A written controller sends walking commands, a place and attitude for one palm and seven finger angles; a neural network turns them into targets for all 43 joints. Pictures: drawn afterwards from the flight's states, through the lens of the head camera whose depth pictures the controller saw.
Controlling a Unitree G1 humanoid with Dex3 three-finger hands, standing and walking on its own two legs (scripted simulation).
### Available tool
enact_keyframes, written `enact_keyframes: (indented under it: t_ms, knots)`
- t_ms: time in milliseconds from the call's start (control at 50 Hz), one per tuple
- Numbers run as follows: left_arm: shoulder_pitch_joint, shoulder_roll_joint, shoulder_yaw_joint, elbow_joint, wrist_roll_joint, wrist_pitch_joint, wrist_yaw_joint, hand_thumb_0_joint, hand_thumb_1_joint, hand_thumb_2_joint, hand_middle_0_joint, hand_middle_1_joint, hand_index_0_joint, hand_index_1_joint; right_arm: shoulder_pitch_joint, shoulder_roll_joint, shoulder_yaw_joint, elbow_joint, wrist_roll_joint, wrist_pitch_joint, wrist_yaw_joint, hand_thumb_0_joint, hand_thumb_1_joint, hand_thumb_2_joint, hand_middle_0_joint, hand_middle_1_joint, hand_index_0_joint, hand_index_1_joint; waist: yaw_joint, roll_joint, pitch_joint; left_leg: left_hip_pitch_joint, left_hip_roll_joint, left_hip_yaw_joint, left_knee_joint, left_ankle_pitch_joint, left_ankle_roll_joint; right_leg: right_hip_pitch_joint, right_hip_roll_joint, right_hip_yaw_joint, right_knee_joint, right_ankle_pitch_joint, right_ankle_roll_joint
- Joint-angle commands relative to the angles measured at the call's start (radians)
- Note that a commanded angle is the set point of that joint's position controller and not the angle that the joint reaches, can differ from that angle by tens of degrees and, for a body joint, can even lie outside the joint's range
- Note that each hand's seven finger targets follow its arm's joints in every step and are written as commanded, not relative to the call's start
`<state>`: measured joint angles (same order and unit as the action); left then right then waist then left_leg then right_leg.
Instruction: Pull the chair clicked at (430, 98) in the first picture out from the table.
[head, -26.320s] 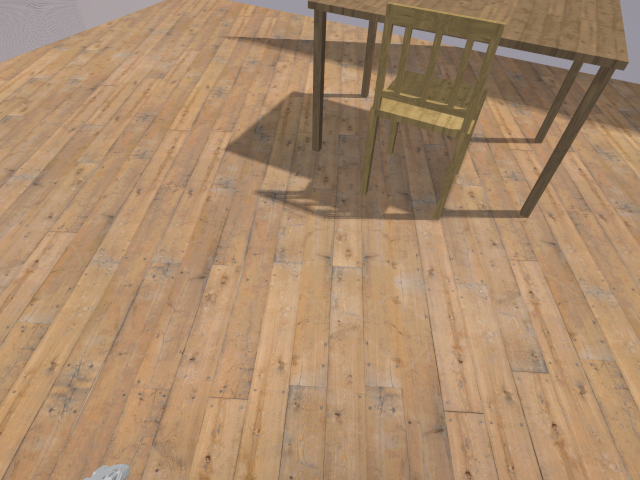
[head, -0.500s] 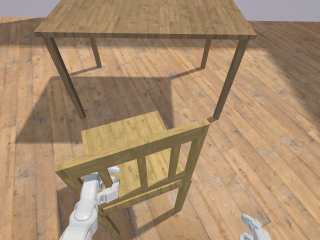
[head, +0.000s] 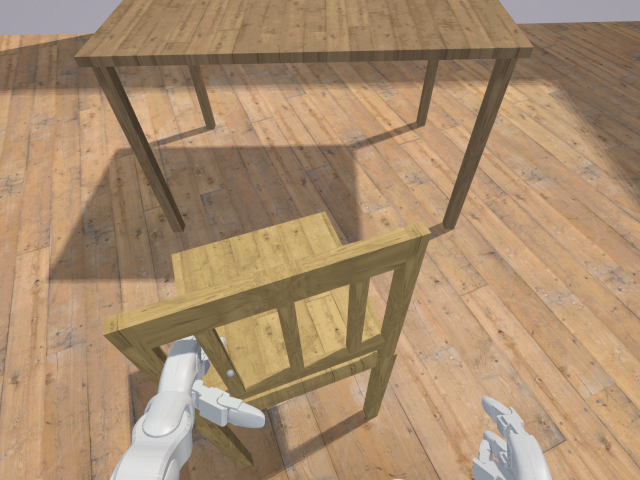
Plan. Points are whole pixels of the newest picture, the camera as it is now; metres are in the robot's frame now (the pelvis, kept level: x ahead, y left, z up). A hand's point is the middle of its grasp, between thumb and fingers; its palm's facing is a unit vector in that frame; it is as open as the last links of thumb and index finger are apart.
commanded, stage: open the thumb and straighten the fingers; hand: left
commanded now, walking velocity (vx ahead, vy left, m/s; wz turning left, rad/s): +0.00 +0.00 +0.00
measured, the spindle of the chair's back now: (291, 338) +0.33 +0.06 -0.08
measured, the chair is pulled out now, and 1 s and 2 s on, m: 0.58 0.58 0.58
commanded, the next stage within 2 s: draw the fingers out of the gap in 0.10 s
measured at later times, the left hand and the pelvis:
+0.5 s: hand (225, 407) +0.22 +0.13 -0.03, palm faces +0.03 -0.99 -0.12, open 17.5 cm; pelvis +0.02 +0.01 -0.01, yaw +0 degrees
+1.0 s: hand (212, 474) +0.15 +0.13 -0.03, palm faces +0.07 -0.99 -0.13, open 17.4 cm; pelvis +0.02 +0.01 -0.03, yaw +1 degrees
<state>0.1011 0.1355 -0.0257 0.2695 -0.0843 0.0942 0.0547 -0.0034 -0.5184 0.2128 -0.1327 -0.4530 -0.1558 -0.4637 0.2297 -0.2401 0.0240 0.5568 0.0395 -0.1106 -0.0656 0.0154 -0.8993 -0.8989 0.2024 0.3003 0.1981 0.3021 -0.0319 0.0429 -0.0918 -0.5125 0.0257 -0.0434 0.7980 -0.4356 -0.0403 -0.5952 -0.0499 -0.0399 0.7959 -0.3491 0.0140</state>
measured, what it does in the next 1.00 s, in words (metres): stands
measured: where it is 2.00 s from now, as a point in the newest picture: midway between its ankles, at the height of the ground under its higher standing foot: outside the picture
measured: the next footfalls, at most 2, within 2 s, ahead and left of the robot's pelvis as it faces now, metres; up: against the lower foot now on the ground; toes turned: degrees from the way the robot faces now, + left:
none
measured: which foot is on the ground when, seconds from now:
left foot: down 0.00-1.00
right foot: down 0.00-1.00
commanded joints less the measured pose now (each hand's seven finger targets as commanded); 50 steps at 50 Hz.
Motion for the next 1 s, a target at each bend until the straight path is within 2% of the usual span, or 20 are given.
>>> enact_keyframes:
  t_ms: [0, 40, 60, 160, 180, 260, 300, 360, 420, 460, 540, 620, 660, 680, 760, 820, 860, 900, 960, 980]
  knots:
    - [-0.069, 0.127, 0.086, -0.236, 0.005, -0.025, 0.018, 0.000, -0.550, 0.200, 0.000, 0.000, 0.000, 0.000, -0.034, -0.127, -0.054, -0.167, -0.002, -0.052, -0.007, 0.000, -0.900, -0.900, 0.200, 0.300, 0.200, 0.300, 0.002, -0.064, -0.194, -0.027, -0.034, 0.051, -0.098, 0.229, 0.053, 0.230, 0.012, -0.014, -0.101, 0.203, -0.012]
    - [-0.055, 0.111, 0.067, -0.252, 0.007, -0.015, 0.018, 0.000, -0.550, 0.200, 0.000, 0.000, 0.000, 0.000, -0.034, -0.125, -0.050, -0.178, -0.001, -0.049, -0.005, 0.000, -0.900, -0.900, 0.200, 0.300, 0.200, 0.300, -0.003, -0.070, -0.179, -0.039, -0.036, 0.050, -0.091, 0.222, 0.052, 0.214, 0.012, -0.017, -0.097, 0.194, -0.010]
    - [-0.062, 0.138, 0.086, -0.253, 0.009, -0.010, 0.021, 0.000, -0.550, 0.200, 0.000, 0.000, 0.000, 0.000, -0.034, -0.131, -0.052, -0.176, 0.000, -0.049, -0.006, 0.000, -0.900, -0.900, 0.200, 0.300, 0.200, 0.300, -0.003, -0.070, -0.164, -0.044, -0.033, 0.045, -0.089, 0.220, 0.052, 0.206, 0.013, -0.017, -0.097, 0.186, -0.013]
    - [-0.003, 0.154, 0.107, -0.302, 0.006, 0.002, 0.028, 0.000, -0.550, 0.200, 0.000, 0.000, 0.000, 0.000, -0.023, -0.128, -0.055, -0.188, -0.004, -0.044, -0.007, 0.000, -0.900, -0.900, 0.200, 0.300, 0.200, 0.300, 0.005, -0.061, -0.192, -0.050, -0.036, 0.048, -0.074, 0.245, 0.051, 0.226, 0.014, -0.015, -0.084, 0.222, -0.015]
    - [-0.044, 0.102, 0.046, -0.333, 0.009, 0.002, 0.028, 0.000, -0.550, 0.200, 0.000, 0.000, 0.000, 0.000, -0.023, -0.123, -0.049, -0.193, -0.005, -0.045, -0.006, 0.000, -0.900, -0.900, 0.200, 0.300, 0.200, 0.300, -0.012, -0.042, -0.201, -0.038, -0.039, 0.047, -0.072, 0.249, 0.052, 0.213, 0.014, -0.019, -0.079, 0.227, -0.014]
    - [0.107, 0.108, 0.059, -0.330, 0.015, 0.027, 0.037, 0.000, -0.550, 0.200, 0.000, 0.000, 0.000, 0.000, -0.025, -0.124, -0.055, -0.205, -0.004, -0.041, 0.000, 0.000, -0.900, -0.900, 0.200, 0.300, 0.200, 0.300, 0.010, -0.058, -0.187, -0.049, -0.032, 0.038, -0.071, 0.263, 0.047, 0.206, 0.018, -0.033, -0.068, 0.229, -0.021]
    - [0.174, 0.064, 0.013, -0.398, 0.018, 0.032, 0.040, 0.000, -0.550, 0.200, 0.000, 0.000, 0.000, 0.000, -0.025, -0.113, -0.054, -0.224, -0.004, -0.041, 0.004, 0.000, -0.900, -0.900, 0.200, 0.300, 0.200, 0.300, 0.011, -0.041, -0.211, -0.035, -0.033, 0.043, -0.067, 0.291, 0.047, 0.218, 0.016, -0.036, -0.058, 0.262, -0.022]
    - [0.273, 0.084, 0.031, -0.449, 0.019, 0.040, 0.053, 0.000, -0.550, 0.200, 0.000, 0.000, 0.000, 0.000, -0.034, -0.107, -0.061, -0.232, -0.004, -0.037, 0.003, 0.000, -0.900, -0.900, 0.200, 0.300, 0.200, 0.300, 0.020, -0.066, -0.213, -0.050, -0.031, 0.039, -0.060, 0.309, 0.045, 0.226, 0.019, -0.041, -0.048, 0.282, -0.026]
    - [0.296, 0.076, 0.010, -0.521, 0.032, 0.031, 0.063, 0.000, -0.550, 0.200, 0.000, 0.000, 0.000, 0.000, -0.024, -0.102, -0.062, -0.242, -0.007, -0.036, -0.001, 0.000, -0.900, -0.900, 0.200, 0.300, 0.200, 0.300, 0.003, -0.075, -0.189, -0.058, -0.032, 0.036, -0.048, 0.292, 0.047, 0.190, 0.021, -0.043, -0.039, 0.260, -0.021]
    - [0.321, 0.084, 0.007, -0.554, 0.044, 0.024, 0.073, 0.000, -0.550, 0.200, 0.000, 0.000, 0.000, 0.000, -0.025, -0.101, -0.064, -0.241, -0.010, -0.037, -0.005, 0.000, -0.900, -0.900, 0.200, 0.300, 0.200, 0.300, 0.003, -0.049, -0.177, -0.056, -0.033, 0.032, -0.037, 0.296, 0.049, 0.168, 0.023, -0.044, -0.032, 0.252, -0.026]
    - [0.380, 0.040, -0.052, -0.620, 0.054, 0.014, 0.069, 0.000, -0.550, 0.200, 0.000, 0.000, 0.000, 0.000, -0.019, -0.094, -0.060, -0.256, -0.010, -0.040, -0.008, 0.000, -0.900, -0.900, 0.200, 0.300, 0.200, 0.300, -0.010, -0.029, -0.177, -0.050, -0.034, 0.024, -0.016, 0.301, 0.049, 0.124, 0.026, -0.053, -0.009, 0.233, -0.025]
    - [0.465, 0.038, -0.062, -0.635, 0.061, 0.030, 0.070, 0.000, -0.550, 0.200, 0.000, 0.000, 0.000, 0.000, -0.026, -0.088, -0.059, -0.266, -0.011, -0.036, -0.010, 0.000, -0.900, -0.900, 0.200, 0.300, 0.200, 0.300, -0.004, -0.051, -0.178, -0.070, -0.036, 0.015, -0.002, 0.293, 0.050, 0.118, 0.026, -0.057, 0.003, 0.226, -0.025]
    - [0.500, 0.059, -0.049, -0.657, 0.067, 0.036, 0.070, 0.000, -0.550, 0.200, 0.000, 0.000, 0.000, 0.000, -0.032, -0.088, -0.063, -0.270, -0.012, -0.031, -0.012, 0.000, -0.900, -0.900, 0.200, 0.300, 0.200, 0.300, 0.006, -0.024, -0.184, -0.071, -0.036, 0.015, 0.006, 0.307, 0.050, 0.119, 0.024, -0.056, 0.010, 0.234, -0.030]
    - [0.508, 0.040, -0.076, -0.686, 0.067, 0.037, 0.068, 0.000, -0.550, 0.200, 0.000, 0.000, 0.000, 0.000, -0.026, -0.085, -0.060, -0.279, -0.011, -0.030, -0.011, 0.000, -0.900, -0.900, 0.200, 0.300, 0.200, 0.300, -0.004, -0.030, -0.197, -0.065, -0.038, 0.015, 0.011, 0.306, 0.051, 0.118, 0.024, -0.055, 0.014, 0.238, -0.027]
    - [0.597, 0.032, -0.090, -0.721, 0.071, 0.040, 0.067, 0.000, -0.550, 0.200, 0.000, 0.000, 0.000, 0.000, -0.039, -0.079, -0.065, -0.294, -0.009, -0.024, -0.013, 0.000, -0.900, -0.900, 0.200, 0.300, 0.200, 0.300, 0.006, -0.035, -0.184, -0.087, -0.037, 0.010, 0.020, 0.297, 0.050, 0.104, 0.025, -0.061, 0.025, 0.221, -0.030]
    - [0.629, 0.019, -0.112, -0.746, 0.074, 0.034, 0.061, 0.000, -0.550, 0.200, 0.000, 0.000, 0.000, 0.000, -0.037, -0.075, -0.063, -0.309, -0.008, -0.021, -0.018, 0.000, -0.900, -0.900, 0.200, 0.300, 0.200, 0.300, -0.005, -0.068, -0.157, -0.110, -0.039, 0.008, 0.032, 0.257, 0.055, 0.076, 0.027, -0.062, 0.028, 0.187, -0.025]
    - [0.631, 0.054, -0.084, -0.751, 0.079, 0.032, 0.066, 0.000, -0.550, 0.200, 0.000, 0.000, 0.000, 0.000, -0.042, -0.077, -0.066, -0.305, -0.009, -0.017, -0.023, 0.000, -0.900, -0.900, 0.200, 0.300, 0.200, 0.300, -0.001, -0.056, -0.132, -0.133, -0.042, 0.006, 0.037, 0.227, 0.056, 0.060, 0.027, -0.058, 0.026, 0.155, -0.027]
    - [0.670, 0.050, -0.084, -0.760, 0.081, 0.025, 0.064, 0.000, -0.550, 0.200, 0.000, 0.000, 0.000, 0.000, -0.039, -0.071, -0.064, -0.315, -0.009, -0.015, -0.026, 0.000, -0.900, -0.900, 0.200, 0.300, 0.200, 0.300, 0.003, -0.066, -0.140, -0.144, -0.045, 0.009, 0.044, 0.208, 0.058, 0.057, 0.029, -0.057, 0.031, 0.132, -0.026]
    - [0.711, 0.067, -0.078, -0.808, 0.083, 0.006, 0.057, 0.000, -0.550, 0.200, 0.000, 0.000, 0.000, 0.000, -0.041, -0.070, -0.071, -0.321, -0.007, -0.014, -0.030, 0.000, -0.900, -0.900, 0.200, 0.300, 0.200, 0.300, 0.014, -0.021, -0.172, -0.143, -0.046, 0.008, 0.052, 0.224, 0.057, 0.057, 0.028, -0.055, 0.045, 0.137, -0.033]
    - [0.739, 0.034, -0.112, -0.828, 0.077, 0.000, 0.050, 0.000, -0.550, 0.200, 0.000, 0.000, 0.000, 0.000, -0.039, -0.066, -0.068, -0.329, -0.005, -0.019, -0.030, 0.000, -0.900, -0.900, 0.200, 0.300, 0.200, 0.300, 0.009, -0.024, -0.176, -0.134, -0.047, 0.011, 0.055, 0.225, 0.058, 0.057, 0.028, -0.055, 0.046, 0.142, -0.031]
